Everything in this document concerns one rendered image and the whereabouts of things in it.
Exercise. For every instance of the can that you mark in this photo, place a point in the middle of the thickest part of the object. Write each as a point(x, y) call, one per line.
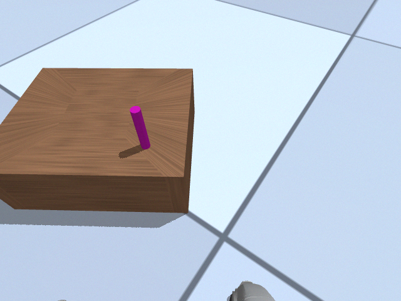
point(139, 124)

